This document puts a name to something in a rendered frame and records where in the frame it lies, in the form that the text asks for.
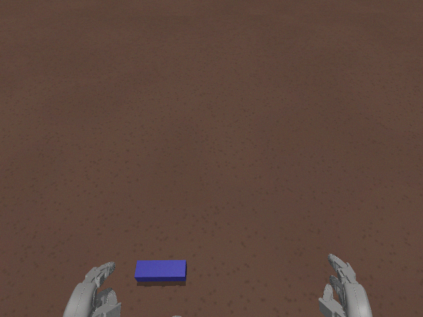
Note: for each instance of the right robot hand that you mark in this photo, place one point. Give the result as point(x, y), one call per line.
point(352, 295)

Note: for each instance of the left robot hand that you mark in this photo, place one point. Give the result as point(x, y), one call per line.
point(84, 300)

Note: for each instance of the carton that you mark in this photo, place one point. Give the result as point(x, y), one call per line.
point(160, 270)

